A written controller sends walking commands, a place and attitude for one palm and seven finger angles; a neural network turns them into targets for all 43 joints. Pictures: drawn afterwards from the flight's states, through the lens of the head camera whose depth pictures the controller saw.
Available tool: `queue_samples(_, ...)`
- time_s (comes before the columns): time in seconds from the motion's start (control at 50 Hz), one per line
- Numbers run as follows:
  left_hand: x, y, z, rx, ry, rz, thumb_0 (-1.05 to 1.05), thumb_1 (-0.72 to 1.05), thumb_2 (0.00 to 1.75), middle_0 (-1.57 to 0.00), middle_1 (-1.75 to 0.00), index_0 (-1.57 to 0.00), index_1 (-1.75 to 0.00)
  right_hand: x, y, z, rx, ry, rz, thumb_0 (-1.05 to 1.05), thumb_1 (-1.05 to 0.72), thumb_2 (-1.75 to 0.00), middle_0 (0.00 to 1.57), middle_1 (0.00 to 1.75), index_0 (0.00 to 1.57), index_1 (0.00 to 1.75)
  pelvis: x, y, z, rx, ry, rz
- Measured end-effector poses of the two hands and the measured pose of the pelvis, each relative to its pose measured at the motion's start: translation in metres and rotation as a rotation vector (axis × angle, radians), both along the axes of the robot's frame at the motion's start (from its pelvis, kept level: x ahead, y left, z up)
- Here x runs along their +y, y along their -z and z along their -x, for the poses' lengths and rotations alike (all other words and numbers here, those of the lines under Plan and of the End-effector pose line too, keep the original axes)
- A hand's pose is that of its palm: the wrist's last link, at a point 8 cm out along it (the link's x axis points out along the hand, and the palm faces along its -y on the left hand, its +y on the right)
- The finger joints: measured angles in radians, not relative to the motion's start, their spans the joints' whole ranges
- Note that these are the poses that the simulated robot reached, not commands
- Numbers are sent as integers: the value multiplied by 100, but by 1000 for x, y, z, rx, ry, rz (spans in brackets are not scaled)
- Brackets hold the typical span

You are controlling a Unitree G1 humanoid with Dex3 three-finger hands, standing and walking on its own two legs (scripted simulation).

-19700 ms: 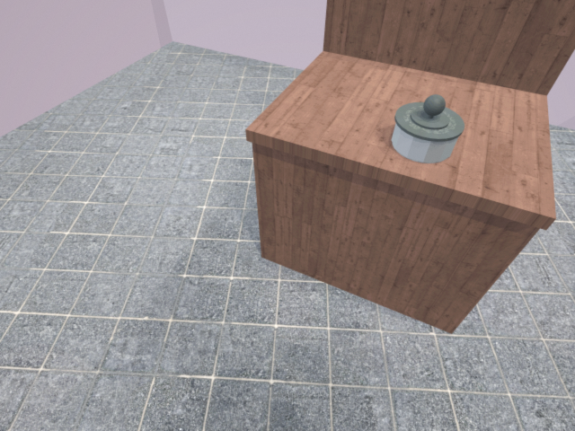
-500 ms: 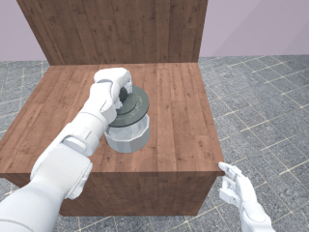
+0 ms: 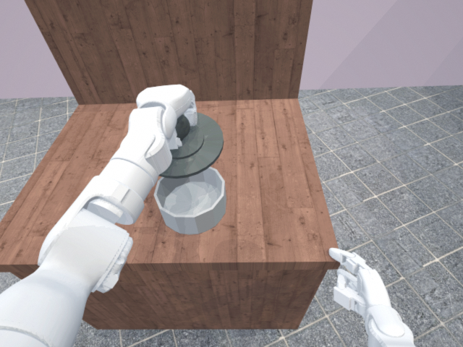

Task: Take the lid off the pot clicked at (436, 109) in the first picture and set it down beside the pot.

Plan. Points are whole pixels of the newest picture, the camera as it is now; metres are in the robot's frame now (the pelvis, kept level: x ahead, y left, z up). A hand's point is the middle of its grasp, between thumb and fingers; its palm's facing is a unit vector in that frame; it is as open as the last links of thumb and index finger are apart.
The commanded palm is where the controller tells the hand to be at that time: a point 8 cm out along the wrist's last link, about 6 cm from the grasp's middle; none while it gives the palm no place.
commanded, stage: lift the lid straight up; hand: left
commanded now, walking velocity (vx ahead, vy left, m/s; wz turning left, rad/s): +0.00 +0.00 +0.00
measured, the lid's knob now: (176, 126) +0.48 +0.10 +0.15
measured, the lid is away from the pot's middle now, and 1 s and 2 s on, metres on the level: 0.02 0.05 0.18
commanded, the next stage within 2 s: move the lid sideways beside the pot in 0.42 s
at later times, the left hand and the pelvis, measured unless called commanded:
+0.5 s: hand (174, 123) +0.45 +0.10 +0.18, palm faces -0.24 -0.05 -0.97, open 8.0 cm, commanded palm +0.45 +0.10 +0.25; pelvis -0.01 +0.00 +0.00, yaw +1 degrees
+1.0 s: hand (142, 127) +0.44 +0.15 +0.18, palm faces -0.25 -0.07 -0.97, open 8.0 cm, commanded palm +0.43 +0.16 +0.25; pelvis +0.00 +0.00 +0.00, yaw +1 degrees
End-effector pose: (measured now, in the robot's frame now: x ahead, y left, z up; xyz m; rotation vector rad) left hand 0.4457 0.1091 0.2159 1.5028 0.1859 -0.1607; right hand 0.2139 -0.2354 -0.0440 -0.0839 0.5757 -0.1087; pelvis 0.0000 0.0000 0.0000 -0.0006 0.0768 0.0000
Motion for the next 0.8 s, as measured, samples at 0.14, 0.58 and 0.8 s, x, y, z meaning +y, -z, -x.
queue_samples(0.14, -4, -8, 8, 0, 26, -17, -1, 17, 84, -69, -94, -64, -93, 1, 0, 0, 2, -5, 4, 1, -90, -90, 20, 30, 37, 40, 1, 0, 5, -12, -10, 1)
queue_samples(0.58, -13, -20, 2, 16, 38, -13, -2, 17, 84, -69, -95, -64, -93, 6, 0, 3, -16, -15, 16, 1, -90, -90, 20, 30, 31, 37, -1, -1, 7, -10, -9, -2)
queue_samples(0.8, 12, -23, -5, -8, -32, -5, -2, 17, 84, -69, -94, -64, -93, 2, 0, 1, -7, -10, 9, 1, -90, -90, 20, 30, 35, 39, -2, -2, 1, -7, 5, -4)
